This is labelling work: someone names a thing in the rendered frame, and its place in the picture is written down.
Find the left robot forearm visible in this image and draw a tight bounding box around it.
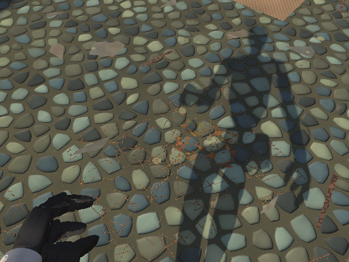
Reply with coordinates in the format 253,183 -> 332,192
0,248 -> 42,262

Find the left robot hand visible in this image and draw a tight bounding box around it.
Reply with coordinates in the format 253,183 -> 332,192
12,192 -> 99,262

